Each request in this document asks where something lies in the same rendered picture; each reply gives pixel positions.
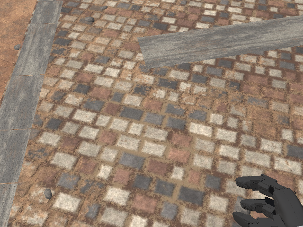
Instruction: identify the robot right hand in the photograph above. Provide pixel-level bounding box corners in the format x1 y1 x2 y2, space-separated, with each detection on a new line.
232 174 303 227

